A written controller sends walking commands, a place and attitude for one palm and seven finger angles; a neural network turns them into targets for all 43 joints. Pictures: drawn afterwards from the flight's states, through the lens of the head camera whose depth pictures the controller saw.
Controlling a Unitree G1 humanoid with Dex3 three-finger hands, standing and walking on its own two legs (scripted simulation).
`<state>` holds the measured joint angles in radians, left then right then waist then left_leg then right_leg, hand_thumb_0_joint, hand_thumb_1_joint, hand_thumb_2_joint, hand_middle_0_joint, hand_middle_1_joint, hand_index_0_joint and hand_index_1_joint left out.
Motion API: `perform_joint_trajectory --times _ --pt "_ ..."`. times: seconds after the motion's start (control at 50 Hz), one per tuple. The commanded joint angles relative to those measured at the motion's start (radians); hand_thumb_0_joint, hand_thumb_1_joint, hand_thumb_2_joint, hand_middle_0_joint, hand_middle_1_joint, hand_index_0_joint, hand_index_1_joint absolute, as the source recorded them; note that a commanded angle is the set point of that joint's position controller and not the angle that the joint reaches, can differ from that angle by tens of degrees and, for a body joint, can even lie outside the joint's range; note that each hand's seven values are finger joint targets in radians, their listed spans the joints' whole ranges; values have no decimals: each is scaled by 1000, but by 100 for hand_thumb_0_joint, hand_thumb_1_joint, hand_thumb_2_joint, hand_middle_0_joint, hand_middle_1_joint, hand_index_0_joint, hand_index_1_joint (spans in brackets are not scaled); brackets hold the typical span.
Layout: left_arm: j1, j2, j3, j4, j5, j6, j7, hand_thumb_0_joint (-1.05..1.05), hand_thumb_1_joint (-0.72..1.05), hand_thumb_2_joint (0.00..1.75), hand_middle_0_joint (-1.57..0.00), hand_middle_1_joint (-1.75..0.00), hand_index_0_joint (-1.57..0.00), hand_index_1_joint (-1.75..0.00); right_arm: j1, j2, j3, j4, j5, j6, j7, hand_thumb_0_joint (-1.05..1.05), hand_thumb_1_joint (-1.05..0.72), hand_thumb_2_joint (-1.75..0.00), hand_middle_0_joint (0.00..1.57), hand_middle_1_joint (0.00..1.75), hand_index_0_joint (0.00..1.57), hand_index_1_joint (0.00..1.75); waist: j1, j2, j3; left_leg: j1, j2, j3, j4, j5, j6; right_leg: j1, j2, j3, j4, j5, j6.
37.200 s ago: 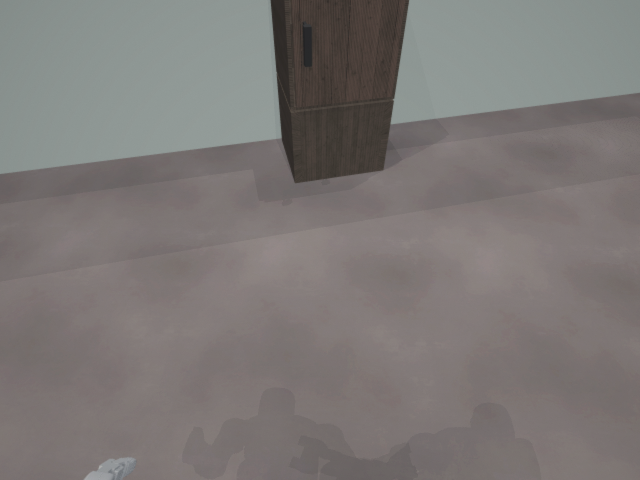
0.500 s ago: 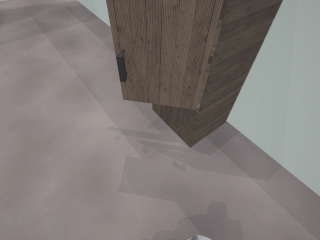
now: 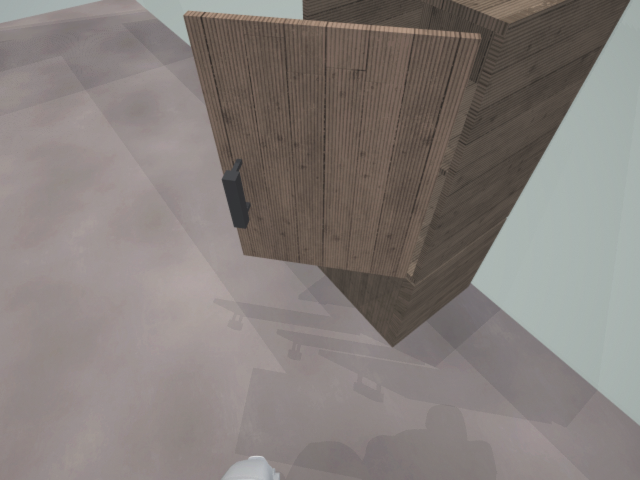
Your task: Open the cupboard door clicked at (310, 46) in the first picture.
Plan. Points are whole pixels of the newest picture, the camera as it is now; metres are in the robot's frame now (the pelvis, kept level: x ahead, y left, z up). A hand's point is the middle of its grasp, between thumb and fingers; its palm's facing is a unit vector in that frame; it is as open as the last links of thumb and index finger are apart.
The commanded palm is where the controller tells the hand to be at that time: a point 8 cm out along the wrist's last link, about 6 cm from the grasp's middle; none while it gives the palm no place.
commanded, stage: come to a stop and stand still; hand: left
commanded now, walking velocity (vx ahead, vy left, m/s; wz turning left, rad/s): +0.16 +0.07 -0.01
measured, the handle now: (239, 193) +0.64 +0.23 -0.09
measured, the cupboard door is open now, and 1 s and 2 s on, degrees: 43 43 43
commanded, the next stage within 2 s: look again from close up in 0.96 s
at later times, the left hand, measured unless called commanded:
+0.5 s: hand (175, 468) +0.15 +0.23 -0.17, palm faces -0.01 -0.97 -0.24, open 7.4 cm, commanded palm none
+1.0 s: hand out of the picture +0.08 +0.16 -0.18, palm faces -0.01 -0.98 -0.18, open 7.3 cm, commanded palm none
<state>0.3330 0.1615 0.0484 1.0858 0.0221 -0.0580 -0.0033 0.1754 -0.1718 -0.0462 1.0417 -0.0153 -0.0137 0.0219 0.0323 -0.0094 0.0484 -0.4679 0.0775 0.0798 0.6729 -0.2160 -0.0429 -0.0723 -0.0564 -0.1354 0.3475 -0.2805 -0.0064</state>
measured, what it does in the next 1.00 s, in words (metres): steps on the spot: left foot, then right foot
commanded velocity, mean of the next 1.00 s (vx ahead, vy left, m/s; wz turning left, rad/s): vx -0.10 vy -0.06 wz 0.00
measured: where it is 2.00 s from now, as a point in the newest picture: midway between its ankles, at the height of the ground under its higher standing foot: outside the picture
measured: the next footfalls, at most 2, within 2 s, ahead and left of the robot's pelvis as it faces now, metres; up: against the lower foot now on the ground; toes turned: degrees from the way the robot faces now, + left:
left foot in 0.10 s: +0.16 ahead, +0.14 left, +0.00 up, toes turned +6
right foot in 0.56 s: +0.07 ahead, -0.14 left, +0.00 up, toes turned -5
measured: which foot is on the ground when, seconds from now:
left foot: up 0.00-0.08, down 0.10-0.56, up 0.58-0.74, down 0.76-1.00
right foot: down 0.00-0.10, up 0.12-0.54, down 0.56-1.00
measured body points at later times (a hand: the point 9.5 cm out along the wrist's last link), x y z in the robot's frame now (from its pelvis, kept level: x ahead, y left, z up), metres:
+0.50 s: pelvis +0.05 +0.03 -0.01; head +0.09 +0.03 +0.44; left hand +0.15 +0.28 -0.16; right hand +0.12 -0.23 -0.15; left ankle +0.12 +0.14 -0.75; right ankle +0.04 -0.12 -0.71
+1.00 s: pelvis +0.05 -0.02 +0.00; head +0.06 -0.01 +0.45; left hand +0.08 +0.21 -0.16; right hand +0.04 -0.24 -0.16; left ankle +0.06 +0.10 -0.75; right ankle +0.03 -0.14 -0.75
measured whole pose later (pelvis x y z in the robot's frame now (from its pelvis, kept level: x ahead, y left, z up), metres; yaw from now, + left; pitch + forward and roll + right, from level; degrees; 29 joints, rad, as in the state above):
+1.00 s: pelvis +0.05 -0.02 +0.00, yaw -3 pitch +0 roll +0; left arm 0.23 0.18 0.02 1.08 0.01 0.02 0.01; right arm 0.26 -0.14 -0.02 1.12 -0.01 0.01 -0.03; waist 0.00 -0.01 0.03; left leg -0.21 0.02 0.04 0.43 -0.23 -0.01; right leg -0.18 -0.02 -0.04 0.43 -0.24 0.00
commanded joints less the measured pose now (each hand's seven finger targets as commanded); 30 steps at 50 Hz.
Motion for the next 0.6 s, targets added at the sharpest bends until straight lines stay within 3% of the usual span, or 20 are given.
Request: perform_joint_trajectory --times 0.0,0.02,0.04,0.06,0.08,0.1,0.12,0.14,0.18,0.22,0.28,0.3,0.36,0.44,0.48,0.5,0.52,0.54,0.56,0.58 --pt "37 158 27 -17 -2 -8 13 0 90 90 -20 -30 -20 -30 21 -40 1 -53 -6 -29 2 0 -90 -90 20 30 20 30 -24 -161 16 153 -53 54 -150 66 25 -63 -209 98 -19 395 -90" --pt "32 149 25 -17 -4 -3 13 0 90 90 -20 -30 -20 -30 83 -61 -2 -30 -10 -35 -3 0 -90 -90 20 30 20 30 -56 -120 -1 268 -65 61 -206 90 35 -110 -178 76 68 398 -72" --pt "44 124 15 -21 -5 2 13 0 90 90 -20 -30 -20 -30 186 -118 -13 -3 -16 -43 -13 0 -90 -90 20 30 20 30 -92 -6 -67 440 4 -9 -221 195 64 -192 -126 42 251 312 -41" --pt "86 70 1 -33 -14 7 18 0 90 90 -20 -30 -20 -30 269 -206 -30 10 -25 -46 -29 0 -90 -90 20 30 20 30 -106 191 -159 595 230 -271 -225 422 163 -366 -6 -31 466 -78 9" --pt "66 58 -15 -49 -18 17 27 0 90 90 -20 -30 -20 -30 290 -220 -25 10 -15 -32 -46 0 -90 -90 20 30 20 30 -107 228 -187 537 336 -369 -307 588 244 -355 19 41 658 -365 16" --pt "78 45 -15 -51 -17 27 37 0 90 90 -20 -30 -20 -30 200 -203 -11 -16 -14 -24 -54 0 -90 -90 20 30 20 30 -64 154 -142 395 348 -316 -319 609 262 -299 -19 114 682 -361 10" --pt "67 38 -18 -31 -14 41 41 0 90 90 -20 -30 -20 -30 110 -162 4 -32 -13 -28 -62 0 -90 -90 20 30 20 30 -42 144 -97 291 304 -268 -336 622 238 -281 -34 117 656 -330 23" --pt "56 51 -14 -20 -14 58 41 0 90 90 -20 -30 -20 -30 60 -151 10 -42 -10 -22 -70 0 -90 -90 20 30 20 30 -31 182 -67 242 293 -243 -344 635 227 -273 -43 124 651 -304 33" --pt "49 80 -4 -25 -17 81 37 0 90 90 -20 -30 -20 -30 26 -142 13 -40 -5 -9 -80 0 -90 -90 20 30 20 30 -21 167 -40 219 282 -197 -335 697 228 -263 -38 134 607 -271 39" --pt "55 102 12 -49 -13 102 32 0 90 90 -20 -30 -20 -30 32 -186 -10 -45 -3 7 -86 0 -90 -90 20 30 20 30 -29 146 -118 302 301 -180 -301 725 245 -304 -11 122 630 -256 42" --pt "12 110 28 -96 -2 118 27 0 90 90 -20 -30 -20 -30 46 -198 -34 -50 -8 19 -94 0 -90 -90 20 30 20 30 -39 80 -146 322 331 -201 -287 671 266 -371 16 139 716 -249 39" --pt "-3 100 32 -110 -1 123 24 0 90 90 -20 -30 -20 -30 34 -208 -37 -53 -10 20 -92 0 -90 -90 20 30 20 30 -36 103 -159 324 317 -182 -292 645 257 -377 20 146 725 -228 44" --pt "-30 94 36 -138 -1 130 20 0 90 90 -20 -30 -20 -30 -5 -201 -40 -66 -13 25 -83 0 -90 -90 20 30 20 30 -28 182 -138 266 286 -138 -316 462 225 -358 26 137 692 -189 45" --pt "-46 89 28 -162 -1 119 16 0 90 90 -20 -30 -20 -30 -7 -209 -48 -75 -19 31 -65 0 -90 -90 20 30 20 30 -30 231 -112 198 258 -156 -341 216 194 -232 24 86 434 -163 23" --pt "-2 102 27 -148 2 107 17 0 90 90 -20 -30 -20 -30 -6 -202 -48 -75 -14 36 -57 0 -90 -90 20 30 20 30 -5 163 -87 126 211 -138 -293 83 156 -114 39 60 226 -35 13" --pt "27 133 33 -143 3 101 19 0 90 90 -20 -30 -20 -30 9 -188 -49 -81 -7 38 -50 0 -90 -90 20 30 20 30 4 84 -102 75 153 -105 -238 -5 115 -33 16 90 95 30 6" --pt "10 204 39 -152 14 89 25 0 90 90 -20 -30 -20 -30 30 -126 -42 -91 2 46 -44 0 -90 -90 20 30 20 30 -7 -146 -74 7 31 -24 -95 -185 47 -57 -146 304 -72 -8 -52" --pt "-63 257 39 -175 15 83 29 0 90 90 -20 -30 -20 -30 -1 -90 -30 -117 3 55 -35 0 -90 -90 20 30 20 30 -14 -298 -25 14 -45 1 68 -324 16 -212 -295 441 -157 -39 -137" --pt "-112 253 31 -196 12 79 29 0 90 90 -20 -30 -20 -30 -14 -108 -30 -123 1 63 -30 0 -90 -90 20 30 20 30 -11 -229 -18 52 -32 -58 188 -337 29 -307 -316 412 -166 -91 -184" --pt "-165 247 28 -214 15 85 28 0 90 90 -20 -30 -20 -30 9 -67 -23 -127 -1 57 -19 0 -90 -90 20 30 20 30 -45 -112 4 94 -48 -48 196 -272 34 -358 -266 350 -143 -89 -177"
